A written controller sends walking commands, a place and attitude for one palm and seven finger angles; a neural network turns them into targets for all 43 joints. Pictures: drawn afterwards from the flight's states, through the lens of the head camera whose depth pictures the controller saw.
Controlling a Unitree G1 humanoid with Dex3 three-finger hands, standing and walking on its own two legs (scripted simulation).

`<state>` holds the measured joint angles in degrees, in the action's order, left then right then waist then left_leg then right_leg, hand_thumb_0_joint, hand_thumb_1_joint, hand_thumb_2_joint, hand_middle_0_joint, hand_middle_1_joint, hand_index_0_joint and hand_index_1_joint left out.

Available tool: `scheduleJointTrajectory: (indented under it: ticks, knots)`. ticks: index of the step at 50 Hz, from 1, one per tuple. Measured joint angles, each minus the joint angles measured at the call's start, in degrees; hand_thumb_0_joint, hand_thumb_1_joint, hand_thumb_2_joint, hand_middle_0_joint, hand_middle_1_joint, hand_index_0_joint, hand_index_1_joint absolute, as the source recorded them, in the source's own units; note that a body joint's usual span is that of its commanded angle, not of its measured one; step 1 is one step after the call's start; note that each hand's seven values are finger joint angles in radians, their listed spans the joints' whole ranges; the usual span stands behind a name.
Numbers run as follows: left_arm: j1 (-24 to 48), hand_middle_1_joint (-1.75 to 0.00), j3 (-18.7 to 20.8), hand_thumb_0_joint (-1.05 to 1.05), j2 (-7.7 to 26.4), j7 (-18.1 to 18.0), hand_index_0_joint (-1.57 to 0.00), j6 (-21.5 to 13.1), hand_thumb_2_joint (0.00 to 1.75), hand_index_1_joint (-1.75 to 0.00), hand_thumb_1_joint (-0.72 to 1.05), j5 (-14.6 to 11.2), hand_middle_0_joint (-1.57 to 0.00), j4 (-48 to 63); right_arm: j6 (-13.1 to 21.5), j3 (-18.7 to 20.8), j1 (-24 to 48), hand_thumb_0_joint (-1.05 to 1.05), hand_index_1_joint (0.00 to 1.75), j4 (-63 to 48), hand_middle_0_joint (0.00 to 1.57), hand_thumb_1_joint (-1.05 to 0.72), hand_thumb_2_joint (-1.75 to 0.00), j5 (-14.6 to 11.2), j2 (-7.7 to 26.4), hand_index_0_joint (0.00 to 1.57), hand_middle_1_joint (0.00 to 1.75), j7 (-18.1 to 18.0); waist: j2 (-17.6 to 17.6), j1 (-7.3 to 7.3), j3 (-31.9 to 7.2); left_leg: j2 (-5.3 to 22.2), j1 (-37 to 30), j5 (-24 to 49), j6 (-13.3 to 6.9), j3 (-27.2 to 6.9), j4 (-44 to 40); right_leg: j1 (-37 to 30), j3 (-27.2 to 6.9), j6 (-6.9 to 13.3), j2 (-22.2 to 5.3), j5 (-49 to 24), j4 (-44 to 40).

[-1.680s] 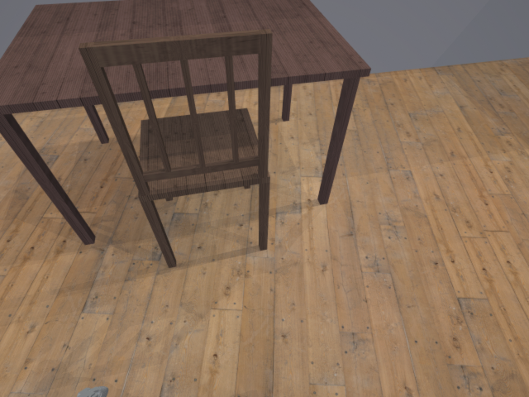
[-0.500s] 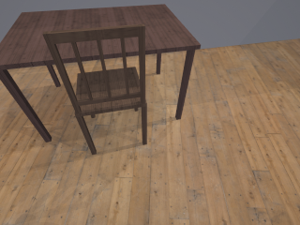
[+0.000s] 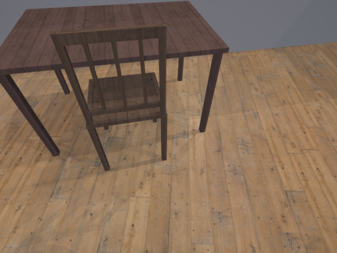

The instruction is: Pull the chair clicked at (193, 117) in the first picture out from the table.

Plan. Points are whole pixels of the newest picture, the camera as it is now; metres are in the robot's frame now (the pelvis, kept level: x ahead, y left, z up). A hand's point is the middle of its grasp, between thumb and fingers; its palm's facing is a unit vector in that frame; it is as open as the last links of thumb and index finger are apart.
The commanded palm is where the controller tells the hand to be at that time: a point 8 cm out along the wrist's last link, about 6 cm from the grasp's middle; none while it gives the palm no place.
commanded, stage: turn to face it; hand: left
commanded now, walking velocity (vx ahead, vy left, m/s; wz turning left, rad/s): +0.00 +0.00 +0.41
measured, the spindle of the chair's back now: (120, 77) +0.81 +0.26 -0.06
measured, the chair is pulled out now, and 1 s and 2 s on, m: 0.00 0.00 0.00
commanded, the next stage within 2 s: take the last steps up to it in 0.52 s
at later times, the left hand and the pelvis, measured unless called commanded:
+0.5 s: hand out of the picture +0.00 +0.21 -0.17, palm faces +0.17 -0.95 -0.27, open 7.4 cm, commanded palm none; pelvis -0.03 +0.00 -0.01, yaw +8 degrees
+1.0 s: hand out of the picture -0.15 +0.15 -0.18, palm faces +0.36 -0.92 -0.14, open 7.4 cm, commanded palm none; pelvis -0.01 +0.02 -0.01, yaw +15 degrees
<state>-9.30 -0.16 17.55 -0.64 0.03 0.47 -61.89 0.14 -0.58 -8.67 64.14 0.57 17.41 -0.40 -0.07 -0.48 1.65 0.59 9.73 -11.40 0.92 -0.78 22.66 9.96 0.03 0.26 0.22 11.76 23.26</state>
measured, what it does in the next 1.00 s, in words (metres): steps on the spot: right foot, then left foot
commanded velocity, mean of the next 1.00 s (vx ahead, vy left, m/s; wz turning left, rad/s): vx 0.12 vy -0.01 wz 0.18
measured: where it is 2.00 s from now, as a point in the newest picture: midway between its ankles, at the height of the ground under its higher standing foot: (159, 249)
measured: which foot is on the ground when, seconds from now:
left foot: down 0.00-0.54, up 0.56-0.96, down 0.98-1.00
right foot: down 0.00-0.28, up 0.30-0.52, down 0.54-0.98, up 1.00-1.00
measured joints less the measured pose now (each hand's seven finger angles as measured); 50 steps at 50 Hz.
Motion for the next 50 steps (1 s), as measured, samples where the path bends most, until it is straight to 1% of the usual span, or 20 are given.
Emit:
scheduleJointTrajectory:
  ticks: [10,15,18,20,21,24,26,27,28,29,31,34,36,38,40,43,46,48,49,50]
  knots:
    - [-1.5,-0.29,0.5,0.01,-3.5,-0.6,-0.2,1.4,0.9,-0.3,0.9,0.1,-0.21,3.1,-2.0,0.5,-2.0,0.0,0.3,-2.6,0.2,-0.91,-0.9,0.0,-3.7,0.2,0.3,0.3,0.3,0.09,1.1,-1.6,5.8,-3.3,-0.5,-2.9,8.8,3.6,3.0,-0.4,-1.5,3.7,7.0]
    - [-2.7,-0.3,1.2,0.01,-4.1,-0.7,-0.2,2.5,0.9,-0.3,0.9,0.1,-0.21,3.9,-2.0,0.9,-3.1,0.0,0.3,-4.0,0.2,-0.91,-0.9,0.3,-5.9,0.2,0.3,0.4,-1.2,0.25,1.6,-3.2,7.4,-4.4,-1.5,-3.4,11.7,5.6,3.2,-1.3,-2.9,6.4,11.4]
    - [-2.5,-0.3,1.8,0.01,-4.0,-1.0,-0.2,2.8,0.9,-0.3,0.9,0.1,-0.21,4.2,-1.6,0.9,-3.6,0.0,0.3,-5.0,0.2,-0.91,-0.9,0.3,-7.3,0.2,0.3,0.1,-1.7,0.33,2.0,-3.8,7.6,-3.0,-1.9,-4.0,10.1,8.3,1.5,-1.2,-1.9,13.7,19.8]
    - [-2.4,-0.29,2.1,0.01,-4.1,-1.0,-0.2,2.7,0.9,-0.3,0.9,0.1,-0.21,4.6,-1.6,1.1,-3.9,0.0,0.3,-5.4,0.2,-0.91,-0.9,0.4,-7.7,0.2,0.3,-0.2,-1.3,0.32,2.0,-3.8,7.6,-1.4,-1.8,-4.8,8.3,9.5,0.9,-1.1,-1.1,15.6,24.1]
    - [-2.5,-0.29,2.2,0.01,-4.3,-1.0,-0.2,2.6,0.9,-0.3,0.9,0.0,-0.2,4.8,-1.7,1.2,-4.0,0.0,0.3,-5.6,0.2,-0.91,-0.9,0.5,-7.7,0.2,0.3,-0.3,-0.8,0.3,2.0,-3.8,7.7,-0.7,-1.7,-5.3,7.4,9.5,0.9,-1.2,-0.8,15.8,24.5]
    - [-2.9,-0.29,2.3,0.01,-5.0,-1.0,-0.2,2.1,0.9,-0.3,0.9,-0.2,-0.2,5.5,-2.0,1.6,-3.9,0.0,0.3,-6.0,0.2,-0.91,-0.9,0.6,-7.2,0.2,0.3,-0.6,0.5,0.26,1.7,-3.8,8.2,1.0,-1.0,-6.6,5.6,7.5,0.9,-1.4,-0.2,14.8,19.8]
    - [-3.4,-0.29,2.2,0.01,-5.4,-1.0,-0.2,1.5,0.9,-0.3,0.9,-0.3,-0.2,5.8,-2.1,2.1,-4.1,0.0,0.3,-6.2,0.2,-0.91,-0.9,0.4,-6.7,0.2,0.3,-0.7,1.0,0.27,1.3,-4.2,9.1,1.3,-0.2,-7.3,6.0,4.1,0.9,-1.6,-0.1,10.2,11.8]
    - [-3.9,-0.29,2.2,0.01,-5.5,-1.1,-0.2,1.1,0.9,-0.3,0.9,-0.1,-0.2,5.9,-2.2,2.3,-4.2,0.0,0.3,-6.3,0.2,-0.91,-0.9,0.2,-6.4,0.2,0.3,-0.6,1.1,0.46,1.0,-4.5,9.9,0.9,0.1,-7.5,7.3,2.6,1.0,-1.1,-0.2,8.0,7.9]
    - [-4.1,-0.29,2.2,0.01,-6.0,-1.3,-0.2,0.9,0.9,-0.3,0.9,0.1,-0.2,5.7,-2.4,2.6,-3.9,0.0,0.3,-6.1,0.2,-0.91,-0.9,0.0,-6.0,0.2,0.3,-0.6,2.0,0.52,1.1,-4.1,10.9,-2.1,0.1,-7.5,9.9,2.4,1.6,-0.1,0.2,7.3,7.7]
    - [-4.5,-0.29,2.0,0.01,-6.3,-1.3,-0.2,0.8,0.9,-0.3,0.9,0.3,-0.2,5.7,-2.8,3.0,-3.9,0.0,0.3,-6.0,0.2,-0.91,-0.9,0.0,-5.7,0.2,0.3,-0.6,2.3,0.43,1.1,-4.1,12.2,-6.8,0.1,-6.7,13.9,2.1,2.3,0.9,0.2,7.1,8.0]
    - [-5.6,-0.29,1.7,0.01,-6.8,-1.4,-0.2,0.6,0.9,-0.3,0.9,0.4,-0.2,5.7,-3.3,3.7,-4.1,0.0,0.3,-5.9,0.2,-0.91,-0.9,0.2,-5.1,0.2,0.3,-0.4,2.2,0.42,0.7,-4.1,15.0,-11.8,0.1,-4.6,23.6,1.2,3.5,2.0,-0.5,6.9,7.2]
    - [-7.5,-0.29,1.6,0.01,-7.5,-1.4,-0.2,0.1,0.9,-0.3,0.9,0.5,-0.2,5.3,-3.4,4.1,-4.0,0.0,0.3,-5.4,0.2,-0.91,-0.9,0.3,-4.4,0.2,0.3,0.0,1.7,0.66,0.3,-2.7,17.0,-11.3,0.5,-1.8,34.3,-0.8,4.5,2.2,-1.3,5.9,4.8]
    - [-8.9,-0.29,1.5,0.01,-7.8,-1.1,-0.2,-0.4,0.9,-0.3,0.9,0.6,-0.2,4.8,-3.2,4.2,-4.2,0.0,0.3,-5.1,0.2,-0.91,-0.9,0.5,-4.2,0.2,0.3,0.3,1.4,0.8,-0.2,-1.2,16.7,-9.7,0.6,-0.5,36.8,-2.0,5.3,2.2,-1.6,5.2,3.1]
    - [-10.4,-0.29,1.4,0.01,-8.2,-0.8,-0.2,-1.0,0.9,-0.3,0.9,0.7,-0.2,4.3,-2.9,4.3,-4.5,0.0,0.3,-4.9,0.2,-0.91,-0.9,0.8,-4.1,0.2,0.3,0.7,1.1,1.12,-0.8,0.3,15.8,-8.7,0.6,0.6,36.4,-2.9,6.1,2.1,-1.8,4.7,1.6]
    - [-12.0,-0.29,1.3,0.01,-8.4,-0.6,-0.2,-1.6,0.9,-0.3,0.9,0.9,-0.21,3.7,-2.7,4.2,-4.6,0.0,0.3,-4.5,0.2,-0.91,-0.9,1.0,-4.2,0.19,0.3,1.0,0.7,1.69,-1.3,1.6,14.6,-8.5,0.5,1.7,33.9,-3.6,6.7,1.9,-2.0,4.4,0.4]
    - [-14.4,-0.29,1.3,0.01,-8.6,-0.2,-0.2,-2.0,0.9,-0.3,0.9,1.2,-0.21,2.3,-2.3,3.9,-4.1,0.0,0.3,-4.3,0.19,-0.91,-0.9,1.0,-4.8,0.19,0.3,1.3,-0.1,2.92,-1.7,2.7,12.2,-9.9,0.1,3.1,27.4,-4.1,7.0,1.6,-2.3,4.2,-0.8]
    - [-16.6,-0.29,1.5,0.01,-8.6,0.1,-0.2,-1.9,0.9,-0.3,0.9,1.3,-0.21,0.4,-1.2,3.5,-3.2,0.0,0.3,-4.5,0.19,-0.91,-0.9,0.8,-5.8,0.19,0.3,1.4,-1.1,4.04,-1.8,2.8,9.0,-10.4,-0.7,4.5,19.0,-4.2,6.9,0.8,-2.8,4.8,-0.6]
    - [-18.1,-0.3,1.7,0.01,-8.5,0.3,-0.2,-1.5,0.9,-0.3,0.9,1.1,-0.21,-1.0,0.0,3.0,-2.9,0.0,0.3,-4.9,0.19,-0.91,-0.9,0.6,-6.5,0.19,0.3,1.2,-1.5,4.3,-1.7,2.6,5.4,-8.3,-0.9,5.8,11.2,-3.7,6.7,-0.1,-3.0,6.4,1.5]
    - [-19.0,-0.3,1.8,0.01,-8.6,0.4,-0.2,-1.3,0.9,-0.3,0.9,0.9,-0.21,-1.6,0.9,2.8,-2.9,0.0,0.3,-5.2,0.19,-0.91,-0.9,0.6,-6.6,0.19,0.3,1.0,-1.1,4.2,-1.8,2.7,3.4,-7.9,-1.4,5.8,7.3,-2.7,6.7,-0.3,-2.8,7.9,4.0]
    - [-19.2,-0.3,1.8,0.01,-8.5,0.6,-0.2,-0.8,0.9,-0.3,0.9,0.8,-0.21,-2.4,1.7,2.8,-2.7,0.0,0.3,-5.2,0.19,-0.91,-0.9,0.7,-7.3,0.2,0.3,0.7,-1.7,3.84,-1.5,2.3,3.4,-6.6,-1.4,6.1,7.5,-1.0,6.2,-0.1,-3.4,10.6,8.6]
